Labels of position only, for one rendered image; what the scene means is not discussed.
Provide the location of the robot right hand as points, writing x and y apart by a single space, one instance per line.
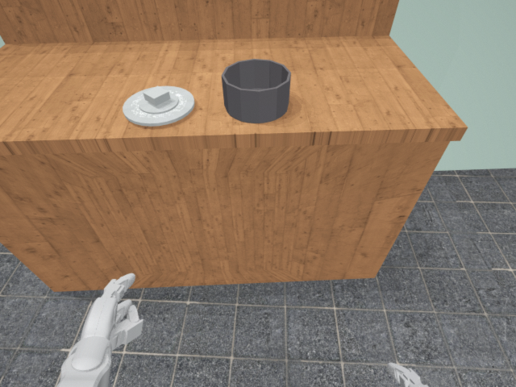
405 377

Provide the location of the left robot forearm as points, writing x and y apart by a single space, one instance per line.
88 364

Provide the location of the pot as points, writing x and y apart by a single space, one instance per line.
255 90

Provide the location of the lid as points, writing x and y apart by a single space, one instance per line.
139 111

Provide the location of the robot left hand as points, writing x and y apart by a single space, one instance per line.
105 315

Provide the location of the table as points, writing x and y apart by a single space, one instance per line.
321 193

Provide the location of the knob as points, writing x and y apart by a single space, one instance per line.
156 95

